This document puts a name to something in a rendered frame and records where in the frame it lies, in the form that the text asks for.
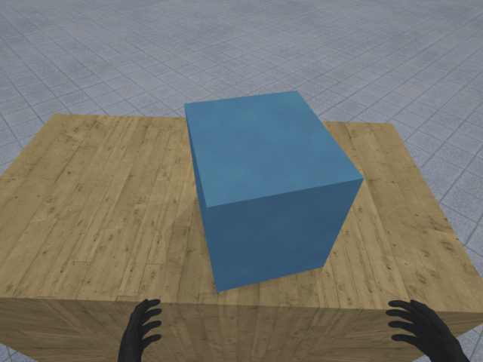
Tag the robot left hand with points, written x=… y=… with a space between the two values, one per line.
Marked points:
x=132 y=345

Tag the robot right hand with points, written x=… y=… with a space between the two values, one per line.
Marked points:
x=432 y=335

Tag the carton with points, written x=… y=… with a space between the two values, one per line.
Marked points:
x=273 y=186

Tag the pedestal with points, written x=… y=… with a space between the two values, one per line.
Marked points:
x=100 y=212

